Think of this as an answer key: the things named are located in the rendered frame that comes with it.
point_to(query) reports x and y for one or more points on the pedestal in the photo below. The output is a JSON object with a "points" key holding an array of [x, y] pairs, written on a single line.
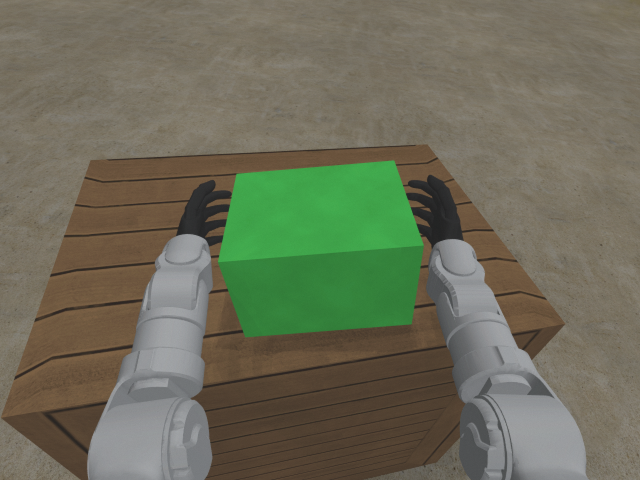
{"points": [[332, 405]]}

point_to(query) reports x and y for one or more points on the carton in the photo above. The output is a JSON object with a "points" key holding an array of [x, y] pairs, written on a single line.
{"points": [[321, 249]]}

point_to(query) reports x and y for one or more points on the robot right hand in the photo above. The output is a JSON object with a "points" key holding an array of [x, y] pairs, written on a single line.
{"points": [[443, 219]]}

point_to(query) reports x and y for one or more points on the robot left hand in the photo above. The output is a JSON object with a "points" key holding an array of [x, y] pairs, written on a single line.
{"points": [[196, 213]]}

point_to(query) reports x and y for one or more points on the robot right forearm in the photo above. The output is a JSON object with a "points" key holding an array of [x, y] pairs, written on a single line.
{"points": [[485, 355]]}

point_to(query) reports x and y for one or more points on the robot right upper arm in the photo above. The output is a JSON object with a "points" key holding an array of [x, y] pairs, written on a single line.
{"points": [[519, 437]]}

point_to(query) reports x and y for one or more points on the robot left forearm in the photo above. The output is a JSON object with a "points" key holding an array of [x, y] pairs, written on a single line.
{"points": [[165, 361]]}

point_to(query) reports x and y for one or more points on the robot left upper arm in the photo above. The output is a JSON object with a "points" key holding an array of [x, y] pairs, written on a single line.
{"points": [[166, 439]]}

